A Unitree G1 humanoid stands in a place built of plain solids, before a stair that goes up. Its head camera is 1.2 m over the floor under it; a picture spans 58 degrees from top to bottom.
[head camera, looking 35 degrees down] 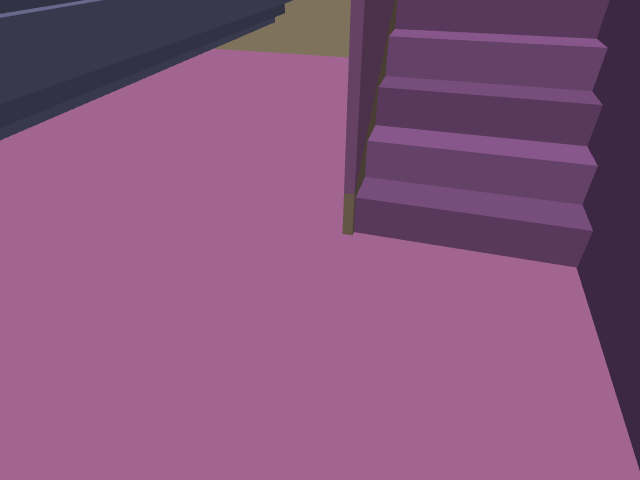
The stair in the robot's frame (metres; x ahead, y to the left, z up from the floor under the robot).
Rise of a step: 0.20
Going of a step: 0.22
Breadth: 1.01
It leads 16 degrees to the right of straight ahead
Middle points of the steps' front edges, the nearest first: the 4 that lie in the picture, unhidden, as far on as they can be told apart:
1.64 -0.65 0.20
1.85 -0.71 0.39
2.07 -0.78 0.59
2.28 -0.84 0.78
